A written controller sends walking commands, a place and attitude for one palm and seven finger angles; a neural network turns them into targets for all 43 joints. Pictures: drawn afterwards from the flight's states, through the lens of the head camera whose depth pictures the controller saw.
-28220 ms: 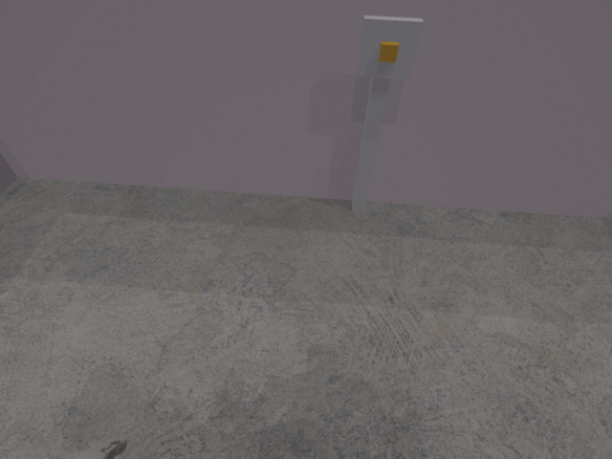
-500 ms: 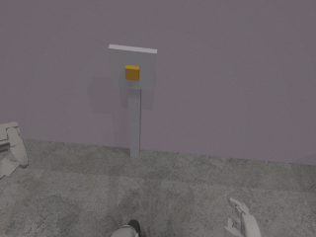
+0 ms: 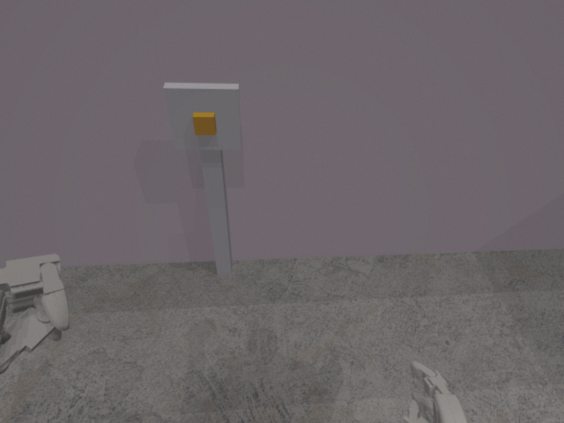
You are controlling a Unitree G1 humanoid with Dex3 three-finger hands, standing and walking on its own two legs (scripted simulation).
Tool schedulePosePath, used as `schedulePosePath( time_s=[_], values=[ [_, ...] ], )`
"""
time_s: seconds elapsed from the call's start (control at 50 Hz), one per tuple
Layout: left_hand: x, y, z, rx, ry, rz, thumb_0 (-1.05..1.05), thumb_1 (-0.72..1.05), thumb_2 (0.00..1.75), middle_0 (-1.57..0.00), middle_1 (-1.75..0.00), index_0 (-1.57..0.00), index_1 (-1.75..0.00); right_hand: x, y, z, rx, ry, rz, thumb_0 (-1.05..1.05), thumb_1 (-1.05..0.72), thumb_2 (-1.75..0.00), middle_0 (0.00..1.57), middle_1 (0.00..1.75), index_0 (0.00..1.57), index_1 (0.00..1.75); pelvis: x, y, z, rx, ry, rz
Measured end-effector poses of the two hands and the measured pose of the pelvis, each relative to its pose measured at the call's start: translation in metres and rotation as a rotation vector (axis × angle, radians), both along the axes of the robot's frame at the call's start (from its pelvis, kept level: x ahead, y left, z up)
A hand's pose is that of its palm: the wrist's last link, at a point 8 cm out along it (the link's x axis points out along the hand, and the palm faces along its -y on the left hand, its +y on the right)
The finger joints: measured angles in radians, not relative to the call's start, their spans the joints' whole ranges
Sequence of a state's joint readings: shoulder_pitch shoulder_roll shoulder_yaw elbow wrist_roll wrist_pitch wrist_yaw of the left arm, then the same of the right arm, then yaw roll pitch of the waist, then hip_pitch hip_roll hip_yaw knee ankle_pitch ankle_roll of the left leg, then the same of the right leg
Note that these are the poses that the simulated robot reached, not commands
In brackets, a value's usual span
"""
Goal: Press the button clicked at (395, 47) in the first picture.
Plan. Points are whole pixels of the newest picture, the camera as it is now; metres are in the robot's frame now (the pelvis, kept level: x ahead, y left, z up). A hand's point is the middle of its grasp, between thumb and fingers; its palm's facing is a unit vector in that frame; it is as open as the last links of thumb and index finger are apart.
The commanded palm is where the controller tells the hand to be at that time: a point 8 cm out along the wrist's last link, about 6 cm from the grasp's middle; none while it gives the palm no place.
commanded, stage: stop stepping back and stand still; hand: left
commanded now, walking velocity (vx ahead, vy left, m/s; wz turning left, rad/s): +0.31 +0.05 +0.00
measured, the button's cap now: (205, 123) +0.82 +0.20 -0.01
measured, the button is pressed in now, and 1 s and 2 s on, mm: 0 0 0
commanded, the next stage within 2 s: let the arm hang, fingers relaxed in 1.80 s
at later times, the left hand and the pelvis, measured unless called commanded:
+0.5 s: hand (5, 353) +0.15 +0.24 +0.19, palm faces +0.39 -0.75 -0.53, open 3.1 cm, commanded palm +0.09 +0.28 +0.18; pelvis -0.04 +0.00 +0.00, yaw +1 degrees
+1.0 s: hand (58, 302) +0.21 +0.23 +0.16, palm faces +0.35 -0.79 -0.51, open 3.0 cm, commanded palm +0.14 +0.27 +0.18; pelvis +0.01 -0.01 +0.00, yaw +0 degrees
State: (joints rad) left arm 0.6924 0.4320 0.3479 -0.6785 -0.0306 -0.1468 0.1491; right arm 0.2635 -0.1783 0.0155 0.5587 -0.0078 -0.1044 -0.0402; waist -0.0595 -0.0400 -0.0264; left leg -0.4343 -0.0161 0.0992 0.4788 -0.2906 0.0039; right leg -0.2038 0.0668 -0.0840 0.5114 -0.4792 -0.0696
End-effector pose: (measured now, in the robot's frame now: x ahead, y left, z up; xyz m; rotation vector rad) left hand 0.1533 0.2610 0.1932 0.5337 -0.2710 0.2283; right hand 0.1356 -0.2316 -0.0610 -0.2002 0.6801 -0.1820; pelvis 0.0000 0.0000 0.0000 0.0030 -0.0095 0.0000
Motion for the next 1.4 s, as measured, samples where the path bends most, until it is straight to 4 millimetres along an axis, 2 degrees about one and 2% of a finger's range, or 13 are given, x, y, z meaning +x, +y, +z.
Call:
schedulePosePath(
  time_s=[0.06, 0.12, 0.2, 0.28, 0.36, 0.5, 0.62, 0.7, 0.86, 1.02, 1.12, 1.22, 1.4],
  values=[
    [-0.03, -0.005, 0.01, 0.052, -0.025, -0.015, 0.01, 0.89, 0.89, -1.31, -1.5, -1.3, -1.5, -0.019, -0.011, -0.013, -0.021, 0.067, 0.003, 0.01, -0.9, -0.89, 0.2, 0.3, 0.2, 0.3, -0.018, -0.001, -0.004, 0.005, -0.005, -0.017],
    [-0.045, 0.007, 0.014, 0.054, -0.071, 0.05, 0.01, 0.89, 0.89, -1.31, -1.5, -1.31, -1.5, -0.039, -0.018, -0.019, -0.027, 0.127, -0.019, 0.02, -0.9, -0.89, 0.2, 0.3, 0.2, 0.3, -0.025, -0.002, 0.0, 0.015, 0.008, -0.012],
    [-0.048, 0.029, 0.0, -0.031, -0.055, 0.177, 0.0, 0.89, 0.89, -1.31, -1.5, -1.31, -1.5, -0.056, -0.022, -0.018, -0.035, 0.13, -0.048, 0.02, -0.9, -0.89, 0.2, 0.3, 0.2, 0.3, -0.031, 0.001, 0.006, 0.032, 0.028, -0.006],
    [-0.045, 0.029, -0.014, -0.093, -0.039, 0.18, 0.01, 0.89, 0.9, -1.31, -1.5, -1.31, -1.5, -0.061, -0.018, -0.016, -0.069, 0.097, -0.037, 0.02, -0.9, -0.89, 0.2, 0.3, 0.2, 0.3, -0.038, 0.009, 0.004, 0.033, 0.027, 0.004],
    [-0.044, 0.02, -0.014, -0.059, -0.065, 0.102, 0.01, 0.89, 0.9, -1.31, -1.5, -1.3, -1.5, -0.059, -0.007, -0.016, -0.064, 0.045, -0.03, 0.02, -0.9, -0.89, 0.2, 0.3, 0.2, 0.3, -0.047, 0.013, -0.004, 0.035, 0.008, 0.012],
    [-0.046, 0.011, 0.017, 0.113, -0.074, 0.094, 0.01, 0.89, 0.9, -1.31, -1.5, -1.31, -1.5, -0.051, 0.012, -0.032, 0.069, 0.062, 0.007, 0.02, -0.9, -0.89, 0.2, 0.3, 0.2, 0.3, -0.039, -0.002, -0.004, 0.019, 0.02, 0.014],
    [-0.036, 0.001, -0.012, 0.07, 0.046, 0.18, 0.01, 0.89, 0.9, -1.31, -1.5, -1.3, -1.5, -0.033, -0.001, -0.063, 0.107, 0.157, 0.045, 0.02, -0.9, -0.89, 0.2, 0.3, 0.2, 0.3, -0.031, -0.016, -0.013, 0.008, 0.009, 0.02],
    [-0.027, -0.01, -0.023, -0.011, 0.105, 0.182, 0.01, 0.89, 0.9, -1.31, -1.5, -1.3, -1.5, -0.021, -0.017, -0.051, 0.074, 0.175, 0.034, 0.02, -0.9, -0.89, 0.2, 0.3, 0.2, 0.3, -0.021, -0.019, -0.002, 0.03, 0.005, 0.011],
    [-0.003, -0.013, 0.002, 0.044, -0.026, 0.08, 0.01, 0.89, 0.89, -1.31, -1.5, -1.3, -1.5, 0.024, -0.038, -0.015, -0.04, 0.054, 0.015, 0.02, -0.9, -0.89, 0.2, 0.3, 0.2, 0.3, 0.0, -0.018, -0.003, 0.005, 0.003, 0.015],
    [0.016, 0.008, -0.01, 0.033, 0.045, 0.102, 0.01, 0.89, 0.89, -1.31, -1.5, -1.3, -1.5, 0.053, -0.02, -0.004, -0.011, 0.002, 0.016, 0.02, -0.9, -0.9, 0.2, 0.3, 0.2, 0.3, 0.013, -0.009, 0.0, -0.001, 0.022, -0.005],
    [0.018, 0.007, -0.017, -0.015, 0.079, 0.084, 0.01, 0.89, 0.89, -1.31, -1.5, -1.3, -1.5, 0.051, -0.001, -0.006, 0.015, 0.015, 0.037, 0.02, -0.9, -0.89, 0.2, 0.3, 0.2, 0.3, 0.013, -0.003, 0.001, -0.006, 0.025, -0.01],
    [0.013, 0.012, -0.012, -0.018, 0.063, 0.075, 0.01, 0.89, 0.89, -1.31, -1.5, -1.3, -1.5, 0.04, 0.013, -0.01, 0.027, 0.045, 0.045, 0.02, -0.9, -0.89, 0.2, 0.3, 0.2, 0.3, 0.011, 0.003, 0.003, -0.012, 0.022, -0.008],
    [0.0, 0.032, -0.015, -0.037, 0.071, 0.127, 0.01, 0.89, 0.89, -1.31, -1.5, -1.3, -1.5, 0.015, 0.021, -0.014, 0.019, 0.082, 0.036, 0.02, -0.9, -0.89, 0.2, 0.3, 0.2, 0.3, 0.002, 0.014, 0.005, -0.02, 0.016, -0.006]
  ],
)
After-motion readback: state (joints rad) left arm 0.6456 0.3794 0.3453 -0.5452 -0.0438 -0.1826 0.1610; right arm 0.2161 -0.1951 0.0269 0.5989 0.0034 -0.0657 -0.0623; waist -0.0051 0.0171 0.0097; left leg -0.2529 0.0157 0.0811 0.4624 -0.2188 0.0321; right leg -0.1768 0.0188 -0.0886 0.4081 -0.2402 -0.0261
